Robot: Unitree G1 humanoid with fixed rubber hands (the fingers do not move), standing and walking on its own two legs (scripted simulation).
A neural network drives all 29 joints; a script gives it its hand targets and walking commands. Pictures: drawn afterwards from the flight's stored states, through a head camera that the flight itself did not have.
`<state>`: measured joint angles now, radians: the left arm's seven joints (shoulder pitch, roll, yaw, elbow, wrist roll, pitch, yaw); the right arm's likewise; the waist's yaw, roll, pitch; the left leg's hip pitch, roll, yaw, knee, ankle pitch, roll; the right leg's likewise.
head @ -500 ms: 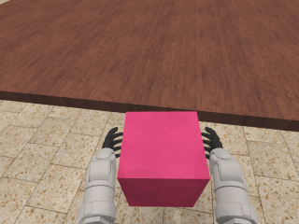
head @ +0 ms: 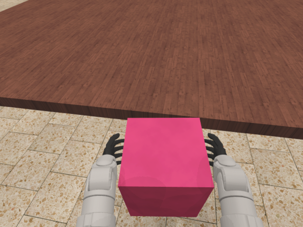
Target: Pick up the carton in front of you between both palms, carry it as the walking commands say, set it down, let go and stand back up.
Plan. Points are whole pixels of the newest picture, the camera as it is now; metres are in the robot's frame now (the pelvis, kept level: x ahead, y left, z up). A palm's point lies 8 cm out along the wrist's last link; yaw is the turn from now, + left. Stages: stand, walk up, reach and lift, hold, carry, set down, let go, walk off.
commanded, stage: reach and lift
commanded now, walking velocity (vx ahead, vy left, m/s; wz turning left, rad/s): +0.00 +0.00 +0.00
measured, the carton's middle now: (163, 169) +0.30 +0.00 -0.04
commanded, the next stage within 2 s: hold in 0.02 s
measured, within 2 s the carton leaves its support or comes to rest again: neither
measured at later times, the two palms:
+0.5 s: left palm (107, 161) +0.27 +0.15 +0.05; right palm (222, 161) +0.27 -0.15 +0.05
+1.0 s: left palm (108, 159) +0.28 +0.15 +0.05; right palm (221, 159) +0.28 -0.15 +0.05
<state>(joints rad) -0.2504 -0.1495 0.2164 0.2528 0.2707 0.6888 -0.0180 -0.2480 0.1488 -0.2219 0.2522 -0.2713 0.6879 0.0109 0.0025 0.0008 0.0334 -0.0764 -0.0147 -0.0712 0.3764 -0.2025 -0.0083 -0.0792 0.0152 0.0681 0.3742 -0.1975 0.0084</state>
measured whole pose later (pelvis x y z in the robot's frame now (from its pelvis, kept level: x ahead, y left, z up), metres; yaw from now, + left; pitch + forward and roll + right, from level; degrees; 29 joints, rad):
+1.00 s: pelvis +0.00 +0.00 +0.00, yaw +0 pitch -7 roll +0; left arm -0.24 -0.15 0.19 0.18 0.27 0.77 -0.02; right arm -0.23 0.15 -0.20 0.18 -0.26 0.77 0.01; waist 0.00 0.00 0.04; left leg -0.04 -0.01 -0.07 0.36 -0.19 -0.01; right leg -0.04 0.02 0.07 0.36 -0.19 0.01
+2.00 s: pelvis +0.39 +0.06 -0.02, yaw -2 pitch +5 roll +1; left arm -0.18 -0.14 0.16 -0.32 0.09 1.23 0.09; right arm -0.20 0.14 -0.11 -0.28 -0.10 1.21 -0.10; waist 0.00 -0.03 -0.07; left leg -0.44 0.04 0.26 0.55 -0.20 0.09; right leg -0.31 -0.10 -0.05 1.11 -0.42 0.00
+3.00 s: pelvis +0.71 +0.06 +0.00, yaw +1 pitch +6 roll -1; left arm -0.70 -0.04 0.25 0.07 0.08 1.23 0.13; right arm -0.70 0.03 -0.28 0.07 -0.07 1.23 -0.13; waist 0.01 0.00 0.04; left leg -0.15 0.02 0.08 0.52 -0.33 -0.02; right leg -0.36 -0.04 -0.21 0.50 -0.15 -0.07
